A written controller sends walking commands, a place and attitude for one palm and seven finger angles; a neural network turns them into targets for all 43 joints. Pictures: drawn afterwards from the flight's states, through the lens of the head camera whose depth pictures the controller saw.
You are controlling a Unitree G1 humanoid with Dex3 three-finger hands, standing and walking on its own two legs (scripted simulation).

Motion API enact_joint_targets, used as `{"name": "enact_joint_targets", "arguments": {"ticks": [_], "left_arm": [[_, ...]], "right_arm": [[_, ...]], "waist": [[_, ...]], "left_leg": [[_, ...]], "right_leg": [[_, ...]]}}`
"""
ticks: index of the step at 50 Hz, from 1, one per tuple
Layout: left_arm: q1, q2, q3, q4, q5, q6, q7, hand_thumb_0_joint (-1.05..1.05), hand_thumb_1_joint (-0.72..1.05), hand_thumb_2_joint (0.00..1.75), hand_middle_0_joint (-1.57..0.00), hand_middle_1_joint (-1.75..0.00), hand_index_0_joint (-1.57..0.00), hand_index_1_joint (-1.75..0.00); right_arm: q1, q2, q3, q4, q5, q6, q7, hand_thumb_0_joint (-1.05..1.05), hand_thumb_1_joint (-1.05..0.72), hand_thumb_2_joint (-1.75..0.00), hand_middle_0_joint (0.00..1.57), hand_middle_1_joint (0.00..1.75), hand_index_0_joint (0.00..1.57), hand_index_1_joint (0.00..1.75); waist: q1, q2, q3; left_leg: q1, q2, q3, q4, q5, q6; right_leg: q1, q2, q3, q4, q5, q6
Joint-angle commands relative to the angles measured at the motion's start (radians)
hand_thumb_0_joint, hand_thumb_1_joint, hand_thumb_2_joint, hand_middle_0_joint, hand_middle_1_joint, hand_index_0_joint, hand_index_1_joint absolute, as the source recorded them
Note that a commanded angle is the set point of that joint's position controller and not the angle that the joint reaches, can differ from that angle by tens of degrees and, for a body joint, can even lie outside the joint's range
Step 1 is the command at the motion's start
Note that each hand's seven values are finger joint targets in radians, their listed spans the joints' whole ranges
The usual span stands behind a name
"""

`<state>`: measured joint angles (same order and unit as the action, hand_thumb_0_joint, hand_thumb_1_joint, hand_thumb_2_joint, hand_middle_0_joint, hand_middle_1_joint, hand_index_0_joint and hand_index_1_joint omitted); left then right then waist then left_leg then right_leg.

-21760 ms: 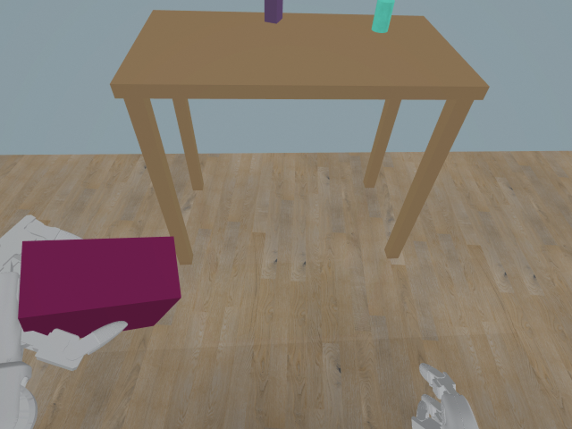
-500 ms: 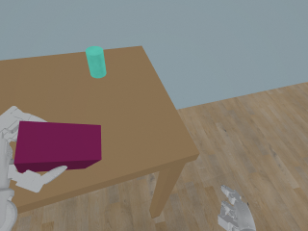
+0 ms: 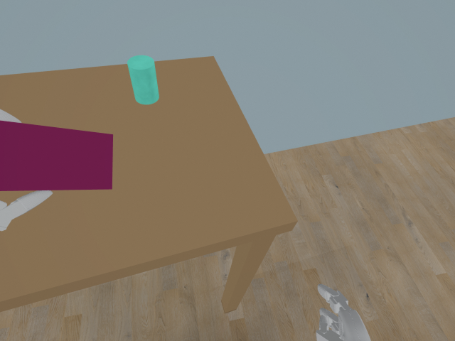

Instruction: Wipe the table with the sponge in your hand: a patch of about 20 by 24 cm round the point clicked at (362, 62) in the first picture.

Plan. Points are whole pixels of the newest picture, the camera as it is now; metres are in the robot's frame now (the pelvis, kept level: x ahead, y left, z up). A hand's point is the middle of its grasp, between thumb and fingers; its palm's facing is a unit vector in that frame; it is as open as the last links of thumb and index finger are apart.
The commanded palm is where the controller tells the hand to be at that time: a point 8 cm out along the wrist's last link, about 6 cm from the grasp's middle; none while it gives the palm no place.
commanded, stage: come to a stop and stand still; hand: left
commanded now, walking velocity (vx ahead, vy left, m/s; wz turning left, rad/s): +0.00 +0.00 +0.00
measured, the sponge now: (57, 163) +0.28 +0.25 +0.19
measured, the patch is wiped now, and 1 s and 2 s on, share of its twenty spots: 0.00 0.00 0.00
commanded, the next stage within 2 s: look again from close up in 0.88 s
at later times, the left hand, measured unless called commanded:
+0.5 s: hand (10, 238) +0.19 +0.27 +0.16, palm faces +0.38 -0.85 -0.36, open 10.6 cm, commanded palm +0.13 +0.30 +0.18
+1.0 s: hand out of the picture +0.17 +0.27 +0.16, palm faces +0.40 -0.84 -0.35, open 10.6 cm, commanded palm +0.11 +0.30 +0.18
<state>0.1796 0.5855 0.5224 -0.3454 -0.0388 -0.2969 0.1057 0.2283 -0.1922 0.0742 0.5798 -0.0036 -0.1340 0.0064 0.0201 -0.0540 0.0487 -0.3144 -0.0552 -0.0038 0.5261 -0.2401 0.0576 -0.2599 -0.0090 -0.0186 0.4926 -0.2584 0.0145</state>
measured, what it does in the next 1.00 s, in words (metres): stands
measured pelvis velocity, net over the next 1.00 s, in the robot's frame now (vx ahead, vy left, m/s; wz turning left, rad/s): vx -0.04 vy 0.01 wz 0.04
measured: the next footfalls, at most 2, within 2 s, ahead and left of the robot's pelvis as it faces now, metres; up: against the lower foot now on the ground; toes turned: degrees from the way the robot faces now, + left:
none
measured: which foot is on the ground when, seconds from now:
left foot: down 0.00-1.00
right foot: down 0.00-1.00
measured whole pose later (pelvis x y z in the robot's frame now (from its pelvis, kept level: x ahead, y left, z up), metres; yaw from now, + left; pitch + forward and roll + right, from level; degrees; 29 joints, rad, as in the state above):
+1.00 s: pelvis -0.04 +0.01 +0.00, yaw +3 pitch +0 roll -2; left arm 0.42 0.43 0.37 -0.46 -0.09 -0.28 0.12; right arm 0.19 -0.20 0.01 0.65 0.03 -0.17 0.01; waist 0.02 -0.04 0.07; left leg -0.33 -0.08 -0.03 0.49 -0.16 0.07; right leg -0.26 -0.03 -0.05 0.47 -0.20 0.03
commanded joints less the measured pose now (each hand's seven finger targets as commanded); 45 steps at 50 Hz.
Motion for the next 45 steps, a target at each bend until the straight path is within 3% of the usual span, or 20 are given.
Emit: {"name": "enact_joint_targets", "arguments": {"ticks": [1,2,3,6,7,8,9,11,18,22,23,26,27,28,37,38,41,42,43,45], "left_arm": [[0.295,0.009,-0.047,-0.241,-0.062,-0.081,-0.023,0.00,0.10,1.30,-1.20,-1.60,-1.20,-1.60],[0.340,-0.014,-0.064,-0.226,-0.066,-0.074,-0.017,0.00,0.10,1.30,-1.20,-1.60,-1.20,-1.60],[0.322,0.018,-0.034,-0.275,-0.064,-0.081,-0.012,0.00,0.10,1.30,-1.20,-1.60,-1.20,-1.60],[0.263,0.093,0.031,-0.301,-0.066,-0.101,0.003,0.00,0.10,1.30,-1.20,-1.60,-1.20,-1.60],[0.217,0.158,0.073,-0.319,-0.056,-0.102,0.017,0.00,0.10,1.30,-1.20,-1.60,-1.20,-1.60],[0.177,0.124,0.048,-0.307,-0.056,-0.108,0.016,0.00,0.10,1.30,-1.20,-1.60,-1.20,-1.60],[0.133,0.145,0.056,-0.294,-0.054,-0.108,0.022,0.00,0.10,1.30,-1.20,-1.60,-1.20,-1.60],[0.122,0.110,0.021,-0.244,-0.056,-0.103,0.022,0.00,0.10,1.30,-1.20,-1.60,-1.20,-1.60],[0.181,0.010,-0.064,-0.278,-0.060,-0.085,0.006,0.00,0.10,1.30,-1.20,-1.60,-1.20,-1.60],[0.206,0.039,-0.037,-0.295,-0.064,-0.080,0.012,0.00,0.10,1.30,-1.20,-1.60,-1.20,-1.60],[0.180,0.003,-0.061,-0.309,-0.062,-0.083,0.010,0.00,0.10,1.30,-1.20,-1.60,-1.20,-1.60],[0.150,0.031,-0.039,-0.285,-0.061,-0.079,0.013,0.00,0.10,1.30,-1.20,-1.60,-1.20,-1.60],[0.163,0.051,-0.020,-0.255,-0.059,-0.072,0.018,0.00,0.10,1.30,-1.20,-1.60,-1.20,-1.60],[0.149,0.017,-0.042,-0.266,-0.057,-0.073,0.015,0.00,0.10,1.30,-1.20,-1.60,-1.20,-1.60],[0.171,0.016,-0.055,-0.307,-0.060,-0.058,0.017,0.00,0.10,1.30,-1.20,-1.60,-1.20,-1.60],[0.168,-0.008,-0.070,-0.320,-0.059,-0.058,0.018,0.00,0.10,1.30,-1.20,-1.60,-1.20,-1.60],[0.160,-0.003,-0.064,-0.320,-0.060,-0.054,0.018,0.00,0.10,1.30,-1.20,-1.60,-1.20,-1.60],[0.192,0.024,-0.040,-0.295,-0.057,-0.048,0.025,0.00,0.10,1.30,-1.20,-1.60,-1.20,-1.60],[0.185,-0.006,-0.060,-0.315,-0.059,-0.048,0.023,0.00,0.10,1.30,-1.20,-1.60,-1.20,-1.60],[0.176,0.009,-0.049,-0.312,-0.062,-0.046,0.022,0.00,0.10,1.30,-1.20,-1.60,-1.20,-1.60]], "right_arm": [[0.000,-0.178,-0.109,-0.150,0.012,-0.084,0.043,0.00,-0.90,-0.90,0.20,0.30,0.20,0.30],[-0.031,-0.173,-0.102,-0.139,0.020,-0.089,0.050,0.00,-0.90,-0.90,0.20,0.30,0.20,0.30],[0.010,-0.184,-0.114,-0.138,0.014,-0.092,0.047,0.00,-0.90,-0.90,0.20,0.30,0.20,0.30],[-0.019,-0.184,-0.103,-0.126,0.010,-0.100,0.031,0.00,-0.90,-0.90,0.20,0.30,0.20,0.30],[-0.039,-0.194,-0.099,-0.121,0.011,-0.096,0.021,0.00,-0.90,-0.90,0.20,0.30,0.20,0.30],[-0.029,-0.178,-0.096,-0.107,0.005,-0.092,0.011,0.00,-0.90,-0.90,0.20,0.30,0.20,0.30],[-0.034,-0.181,-0.099,-0.100,0.009,-0.093,0.004,0.00,-0.90,-0.90,0.20,0.30,0.20,0.30],[-0.032,-0.177,-0.101,-0.085,0.014,-0.093,0.001,0.00,-0.90,-0.90,0.20,0.30,0.20,0.30],[-0.045,-0.179,-0.117,-0.091,0.024,-0.082,0.009,0.00,-0.90,-0.90,0.20,0.30,0.20,0.30],[-0.095,-0.176,-0.113,-0.101,0.031,-0.086,0.009,0.00,-0.90,-0.90,0.20,0.30,0.20,0.30],[-0.078,-0.168,-0.117,-0.100,0.025,-0.081,0.006,0.00,-0.90,-0.90,0.20,0.30,0.20,0.30],[-0.101,-0.163,-0.114,-0.105,0.024,-0.080,0.002,0.00,-0.90,-0.90,0.20,0.30,0.20,0.30],[-0.112,-0.169,-0.115,-0.102,0.027,-0.078,-0.002,0.00,-0.90,-0.90,0.20,0.30,0.20,0.30],[-0.093,-0.154,-0.114,-0.101,0.021,-0.074,-0.005,0.00,-0.90,-0.90,0.20,0.30,0.20,0.30],[-0.127,-0.158,-0.115,-0.097,0.031,-0.091,-0.002,0.00,-0.90,-0.90,0.20,0.30,0.20,0.30],[-0.114,-0.146,-0.114,-0.098,0.025,-0.088,-0.004,0.00,-0.90,-0.90,0.20,0.30,0.20,0.30],[-0.117,-0.147,-0.116,-0.095,0.027,-0.092,-0.003,0.00,-0.90,-0.90,0.20,0.30,0.20,0.30],[-0.129,-0.153,-0.118,-0.091,0.031,-0.091,-0.005,0.00,-0.90,-0.90,0.20,0.30,0.20,0.30],[-0.117,-0.141,-0.117,-0.092,0.026,-0.088,-0.008,0.00,-0.90,-0.90,0.20,0.30,0.20,0.30],[-0.122,-0.144,-0.120,-0.093,0.029,-0.089,-0.009,0.00,-0.90,-0.90,0.20,0.30,0.20,0.30]], "waist": [[0.033,0.052,-0.212],[0.034,0.067,-0.233],[0.036,0.048,-0.236],[0.026,-0.001,-0.228],[0.023,0.043,-0.236],[0.016,0.060,-0.229],[0.016,0.087,-0.226],[0.014,0.134,-0.222],[0.017,0.114,-0.197],[0.014,0.093,-0.173],[0.012,0.094,-0.162],[0.005,0.123,-0.115],[0.005,0.157,-0.119],[0.006,0.139,-0.125],[0.003,0.159,-0.158],[0.006,0.146,-0.153],[0.001,0.131,-0.128],[0.002,0.136,-0.148],[0.004,0.128,-0.151],[0.001,0.115,-0.138]], "left_leg": [[0.075,0.102,-0.077,-0.040,0.315,-0.041],[0.117,0.104,-0.075,-0.046,0.363,-0.039],[0.105,0.107,-0.071,-0.045,0.398,-0.045],[0.074,0.092,-0.086,-0.035,0.329,-0.047],[0.086,0.088,-0.090,-0.036,0.306,-0.041],[0.061,0.089,-0.095,-0.048,0.298,-0.044],[0.059,0.090,-0.100,-0.042,0.298,-0.045],[0.070,0.095,-0.106,-0.039,0.327,-0.047],[0.094,0.112,-0.125,-0.087,0.281,-0.052],[0.077,0.115,-0.156,-0.128,0.142,-0.049],[0.046,0.125,-0.162,-0.148,0.106,-0.054],[-0.001,0.137,-0.197,-0.195,-0.055,-0.050],[-0.001,0.143,-0.211,-0.213,-0.096,-0.046],[-0.027,0.148,-0.213,-0.225,-0.140,-0.045],[0.021,0.142,-0.223,-0.212,-0.099,-0.049],[0.001,0.145,-0.221,-0.220,-0.114,-0.048],[-0.008,0.141,-0.222,-0.214,-0.111,-0.050],[0.007,0.142,-0.224,-0.215,-0.112,-0.047],[-0.004,0.140,-0.218,-0.212,-0.104,-0.048],[-0.003,0.135,-0.210,-0.197,-0.096,-0.046]], "right_leg": [[0.075,-0.096,0.065,-0.050,0.283,-0.063],[0.064,-0.082,0.056,-0.032,0.286,-0.057],[0.082,-0.084,0.043,-0.034,0.318,-0.048],[0.080,-0.095,0.063,-0.039,0.317,-0.048],[0.070,-0.086,0.077,-0.030,0.294,-0.050],[0.090,-0.092,0.054,-0.028,0.280,-0.048],[0.093,-0.097,0.063,-0.030,0.278,-0.049],[0.085,-0.104,0.061,-0.033,0.269,-0.048],[0.069,-0.089,0.032,-0.045,0.190,-0.040],[0.044,-0.080,0.042,-0.039,0.105,-0.036],[0.061,-0.080,0.023,-0.042,0.088,-0.033],[0.035,-0.077,0.030,-0.053,-0.003,-0.029],[0.032,-0.069,0.031,-0.041,-0.029,-0.026],[0.059,-0.070,0.022,-0.046,-0.023,-0.025],[0.058,-0.069,0.029,-0.050,-0.020,-0.027],[0.075,-0.071,0.024,-0.055,-0.011,-0.028],[0.059,-0.076,0.030,-0.066,-0.016,-0.030],[0.063,-0.070,0.029,-0.060,-0.024,-0.027],[0.082,-0.074,0.024,-0.064,-0.005,-0.029],[0.066,-0.083,0.032,-0.080,-0.010,-0.032]]}}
